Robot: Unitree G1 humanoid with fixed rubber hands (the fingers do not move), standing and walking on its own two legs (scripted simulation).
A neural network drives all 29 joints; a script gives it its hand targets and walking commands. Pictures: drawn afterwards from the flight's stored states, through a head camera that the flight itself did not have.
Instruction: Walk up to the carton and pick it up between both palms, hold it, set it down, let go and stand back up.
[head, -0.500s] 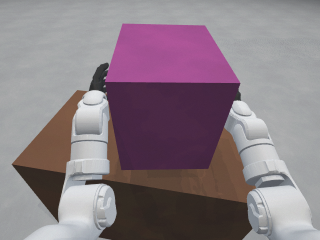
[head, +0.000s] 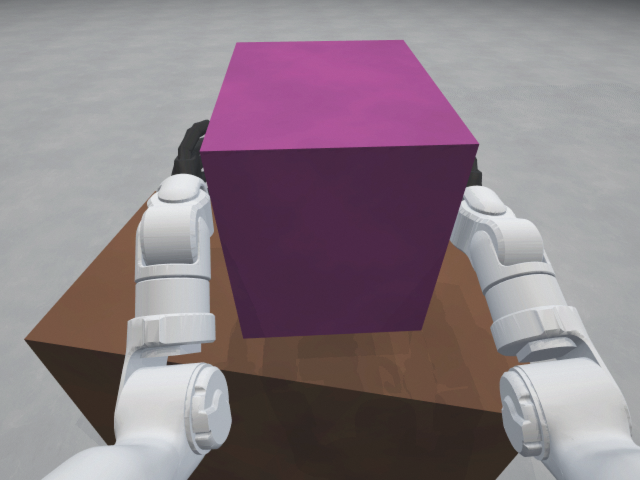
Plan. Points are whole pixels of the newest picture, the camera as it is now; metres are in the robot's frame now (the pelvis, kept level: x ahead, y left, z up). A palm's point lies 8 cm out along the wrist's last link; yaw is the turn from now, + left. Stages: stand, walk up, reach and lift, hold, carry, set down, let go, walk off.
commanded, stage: reach and lift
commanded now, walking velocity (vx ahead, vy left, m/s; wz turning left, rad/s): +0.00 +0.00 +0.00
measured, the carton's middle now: (326, 182) +0.43 -0.01 +0.20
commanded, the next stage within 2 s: hold in 0.10 s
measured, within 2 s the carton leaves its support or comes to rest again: neither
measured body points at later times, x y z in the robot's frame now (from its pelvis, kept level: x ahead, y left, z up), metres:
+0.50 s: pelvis -0.01 +0.00 +0.00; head -0.08 +0.02 +0.44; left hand +0.38 +0.16 +0.25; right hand +0.38 -0.17 +0.24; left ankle +0.00 +0.12 -0.75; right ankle +0.03 -0.13 -0.75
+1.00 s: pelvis -0.01 +0.00 +0.00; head -0.08 +0.01 +0.44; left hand +0.38 +0.15 +0.26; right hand +0.38 -0.17 +0.25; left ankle +0.00 +0.12 -0.75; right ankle +0.03 -0.13 -0.75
